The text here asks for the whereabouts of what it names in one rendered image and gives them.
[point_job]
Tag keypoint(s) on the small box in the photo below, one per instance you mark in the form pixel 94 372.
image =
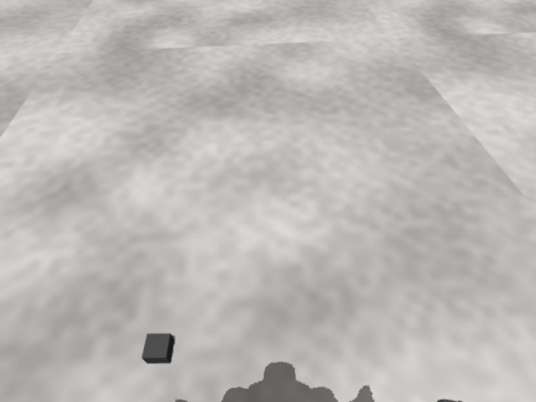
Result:
pixel 158 348

